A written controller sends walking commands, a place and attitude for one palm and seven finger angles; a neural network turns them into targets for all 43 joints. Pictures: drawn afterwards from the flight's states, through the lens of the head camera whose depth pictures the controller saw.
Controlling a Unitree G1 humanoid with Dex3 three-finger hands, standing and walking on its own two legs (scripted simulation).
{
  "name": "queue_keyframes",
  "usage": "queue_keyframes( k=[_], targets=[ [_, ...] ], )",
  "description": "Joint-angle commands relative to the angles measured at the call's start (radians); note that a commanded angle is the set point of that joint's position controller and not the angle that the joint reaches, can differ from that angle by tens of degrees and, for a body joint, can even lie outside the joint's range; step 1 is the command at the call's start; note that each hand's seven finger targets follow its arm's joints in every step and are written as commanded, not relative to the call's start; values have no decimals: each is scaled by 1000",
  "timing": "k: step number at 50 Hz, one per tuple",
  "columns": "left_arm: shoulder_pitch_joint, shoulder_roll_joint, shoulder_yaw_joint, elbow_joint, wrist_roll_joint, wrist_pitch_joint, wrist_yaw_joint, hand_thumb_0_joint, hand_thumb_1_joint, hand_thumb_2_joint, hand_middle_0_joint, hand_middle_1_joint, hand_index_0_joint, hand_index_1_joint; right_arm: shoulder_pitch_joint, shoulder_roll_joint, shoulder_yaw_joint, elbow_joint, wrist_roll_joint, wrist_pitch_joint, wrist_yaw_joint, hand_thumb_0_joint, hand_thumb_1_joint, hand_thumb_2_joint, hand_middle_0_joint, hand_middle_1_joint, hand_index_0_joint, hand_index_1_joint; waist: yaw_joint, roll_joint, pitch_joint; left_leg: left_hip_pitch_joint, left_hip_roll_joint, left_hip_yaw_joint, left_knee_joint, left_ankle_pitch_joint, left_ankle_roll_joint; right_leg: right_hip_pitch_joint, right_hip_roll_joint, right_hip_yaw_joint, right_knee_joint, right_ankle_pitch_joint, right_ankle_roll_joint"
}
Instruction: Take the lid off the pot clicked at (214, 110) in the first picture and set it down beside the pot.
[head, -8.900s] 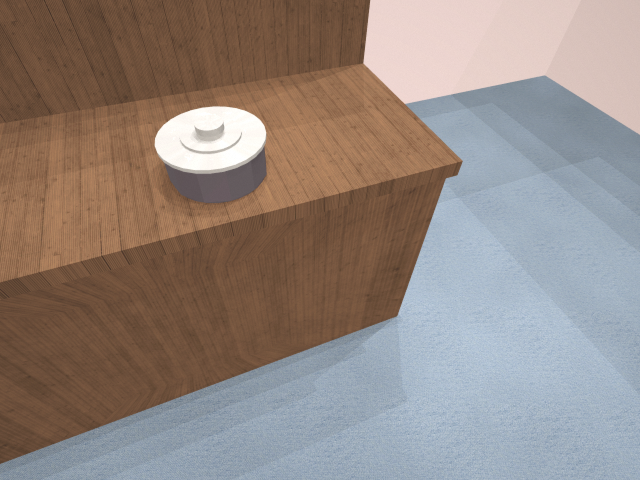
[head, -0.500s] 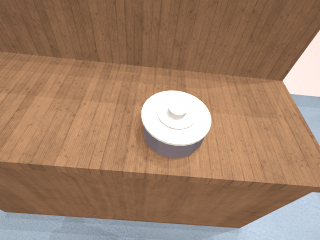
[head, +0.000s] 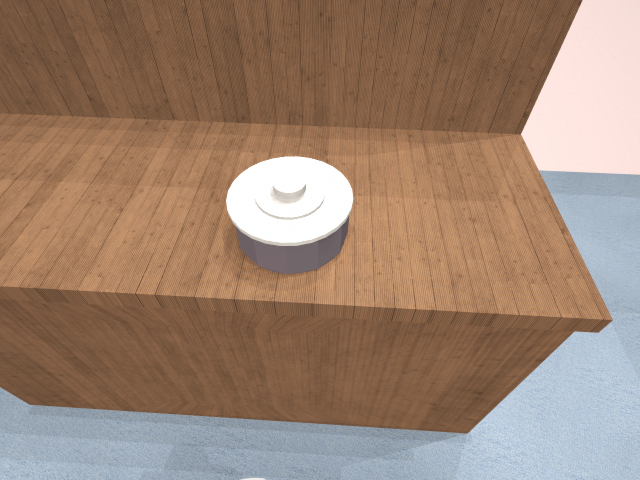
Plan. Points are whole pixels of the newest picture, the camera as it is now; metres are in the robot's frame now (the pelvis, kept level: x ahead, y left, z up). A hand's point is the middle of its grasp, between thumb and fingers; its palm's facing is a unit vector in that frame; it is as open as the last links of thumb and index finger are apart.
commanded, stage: shuffle to correct the standing spot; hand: left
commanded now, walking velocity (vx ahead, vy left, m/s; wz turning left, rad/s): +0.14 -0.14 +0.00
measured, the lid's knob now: (289, 184) +0.53 +0.08 +0.07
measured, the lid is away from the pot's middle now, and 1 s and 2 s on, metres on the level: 0.00 0.00 0.00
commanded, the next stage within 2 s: come to a stop and stand still in 0.50 s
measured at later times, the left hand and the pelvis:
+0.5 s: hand out of the picture -0.02 +0.10 -0.17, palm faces +0.06 -0.98 -0.20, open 7.3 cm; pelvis +0.01 -0.08 +0.00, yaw +0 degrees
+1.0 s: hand out of the picture +0.06 +0.11 -0.18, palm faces +0.02 -0.98 -0.21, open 7.3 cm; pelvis +0.04 -0.08 +0.01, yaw -2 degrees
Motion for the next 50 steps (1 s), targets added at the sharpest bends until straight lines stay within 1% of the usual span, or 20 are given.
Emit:
queue_keyframes(
  k=[1,5,8,10,12,17,18,20,22,23,29,32,33,34,35,37,40,45,49,50],
  targets=[
    [-26,131,23,-70,-1,-39,14,0,900,900,-200,-300,-200,-300,26,0,11,-58,3,-54,2,0,-900,-900,200,300,200,300,-27,-147,107,22,-65,53,68,-48,18,-164,-197,197,-225,261,-193],
    [25,91,11,-46,-27,-55,13,0,900,900,-200,-300,-200,-300,108,24,35,-20,6,-80,-2,0,-900,-900,200,300,200,300,-18,-96,38,227,-53,43,-364,201,39,-105,-102,141,-48,333,-116],
    [41,14,3,-65,-29,-57,9,0,900,900,-200,-300,-200,-300,189,-110,15,-25,-10,-88,-13,0,-900,-900,200,300,200,300,-36,155,15,302,271,-329,-545,273,226,-290,26,24,276,-193,-34],
    [-7,46,5,-65,-21,-46,6,0,900,900,-200,-300,-200,-300,138,-95,17,-19,-14,-98,-17,0,-900,-900,200,300,200,300,-20,324,39,205,278,-408,-630,53,288,-358,-4,93,564,-229,-24],
    [-23,43,10,-67,-18,-57,-5,0,900,900,-200,-300,-200,-300,37,-76,20,-48,-12,-109,-1,0,-900,-900,200,300,200,300,29,186,94,84,245,-317,-635,-23,259,-340,-42,97,590,-185,-34],
    [121,-25,-8,3,-21,-76,-7,0,900,900,-200,-300,-200,-300,31,-57,23,-31,-7,-97,1,0,-900,-900,200,300,200,300,81,-29,69,28,90,-51,-373,-5,120,-23,0,-44,-34,31,-13],
    [141,-7,-5,18,-21,-85,0,0,900,900,-200,-300,-200,-300,64,-26,26,-25,0,-98,3,0,-900,-900,200,300,200,300,68,-72,66,8,31,-9,-270,32,94,18,-25,12,-119,88,-25],
    [161,110,15,12,-23,-97,12,0,900,900,-200,-300,-200,-300,72,52,37,-55,7,-99,9,0,-900,-900,200,300,200,300,54,-267,49,-144,-80,96,-45,-81,31,80,-271,385,-284,89,-156],
    [158,152,32,6,-12,-99,12,0,900,900,-200,-300,-200,-300,1,46,31,-77,5,-97,20,0,-900,-900,200,300,200,300,72,-212,23,-160,-67,47,189,-132,29,21,-326,494,-363,-78,-233],
    [131,134,35,11,-12,-104,17,0,900,900,-200,-300,-200,-300,-18,28,29,-84,1,-97,22,0,-900,-900,200,300,200,300,65,-298,71,-211,-44,19,242,-109,35,4,-319,500,-359,-17,-242],
    [61,83,26,6,-9,-116,22,0,900,900,-200,-300,-200,-300,61,81,51,-55,16,-111,21,0,-900,-900,200,300,200,300,3,-102,15,38,-75,57,-89,24,26,-21,-228,186,-179,534,-193],
    [26,58,18,-4,-31,-111,19,0,900,900,-200,-300,-200,-300,179,55,60,-14,22,-127,3,0,-900,-900,200,300,200,300,-31,-66,-50,269,-84,36,-428,361,30,-15,-134,104,33,700,-113],
    [44,28,11,-5,-39,-109,20,0,900,900,-200,-300,-200,-300,200,-1,51,-18,18,-134,-8,0,-900,-900,200,300,200,300,-26,8,-101,387,23,-60,-436,716,68,-76,-80,84,151,580,-65],
    [75,-16,-1,1,-50,-104,24,0,900,900,-200,-300,-200,-300,227,-49,44,-23,13,-134,-17,0,-900,-900,200,300,200,300,-13,110,-154,486,183,-214,-422,1152,149,-170,-15,47,244,73,-27],
    [88,-20,-7,0,-47,-92,32,0,900,900,-200,-300,-200,-300,223,-60,42,-25,12,-119,-17,0,-900,-900,200,300,200,300,-12,72,-154,484,239,-185,-425,1335,209,-168,-8,47,357,-197,-19],
    [93,-10,-5,39,-42,-49,41,0,900,900,-200,-300,-200,-300,106,-41,66,-35,14,-115,-40,0,-900,-900,200,300,200,300,36,168,-109,284,254,-252,-485,1182,233,-123,-36,142,466,-250,18],
    [62,-10,-9,37,-26,-37,35,0,900,900,-200,-300,-200,-300,-12,-7,70,-46,5,-106,-30,0,-900,-900,200,300,200,300,75,16,56,161,170,-126,-487,954,220,-109,-74,76,326,-173,24],
    [55,-3,-13,46,-29,-32,34,0,900,900,-200,-300,-200,-300,16,-16,68,-10,15,-94,-29,0,-900,-900,200,300,200,300,53,82,17,213,123,-138,-480,650,170,-26,-79,32,-11,26,29],
    [31,32,-22,44,-25,-53,29,0,900,900,-200,-300,-200,-300,46,0,76,-5,23,-91,-16,0,-900,-900,200,300,200,300,19,39,26,201,44,-121,-508,327,74,-29,-115,111,-167,221,-4],
    [-23,157,-29,-5,-25,-89,28,0,900,900,-200,-300,-200,-300,37,-95,60,-34,-10,-109,1,0,-900,-900,200,300,200,300,-1,162,31,244,-36,-111,-515,593,53,-59,-16,67,27,247,-35]
  ],
)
